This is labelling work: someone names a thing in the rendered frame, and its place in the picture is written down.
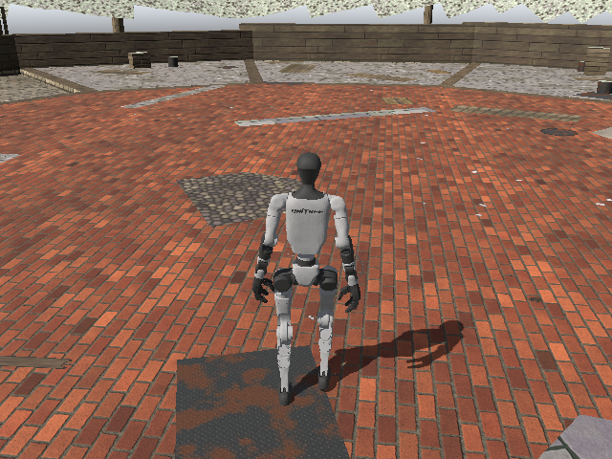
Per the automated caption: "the robot left hand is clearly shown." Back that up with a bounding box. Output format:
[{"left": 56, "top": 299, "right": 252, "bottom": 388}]
[{"left": 252, "top": 277, "right": 274, "bottom": 303}]

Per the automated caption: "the robot head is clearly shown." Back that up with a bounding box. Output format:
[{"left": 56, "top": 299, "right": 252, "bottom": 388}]
[{"left": 292, "top": 152, "right": 324, "bottom": 200}]

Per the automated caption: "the right robot forearm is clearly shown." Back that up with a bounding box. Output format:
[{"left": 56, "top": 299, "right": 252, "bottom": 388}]
[{"left": 340, "top": 235, "right": 359, "bottom": 286}]

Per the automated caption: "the robot right thigh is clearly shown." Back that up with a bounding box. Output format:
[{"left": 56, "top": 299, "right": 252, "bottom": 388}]
[{"left": 317, "top": 266, "right": 338, "bottom": 328}]

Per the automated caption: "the robot right upper arm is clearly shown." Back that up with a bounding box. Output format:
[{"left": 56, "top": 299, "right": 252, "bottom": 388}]
[{"left": 328, "top": 194, "right": 350, "bottom": 250}]

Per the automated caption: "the left robot forearm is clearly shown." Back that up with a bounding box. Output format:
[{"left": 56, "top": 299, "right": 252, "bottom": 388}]
[{"left": 254, "top": 232, "right": 273, "bottom": 279}]

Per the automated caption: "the robot right hand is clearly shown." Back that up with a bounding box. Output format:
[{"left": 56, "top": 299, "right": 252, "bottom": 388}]
[{"left": 338, "top": 284, "right": 361, "bottom": 313}]

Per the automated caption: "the robot left upper arm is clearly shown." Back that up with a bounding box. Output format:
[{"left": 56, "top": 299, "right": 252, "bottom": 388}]
[{"left": 263, "top": 193, "right": 288, "bottom": 247}]

